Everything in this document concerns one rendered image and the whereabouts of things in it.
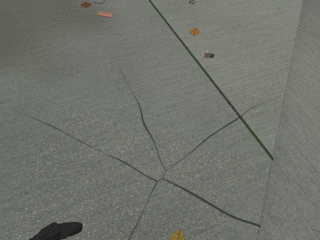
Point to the robot left hand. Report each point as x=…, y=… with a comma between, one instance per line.
x=59, y=231

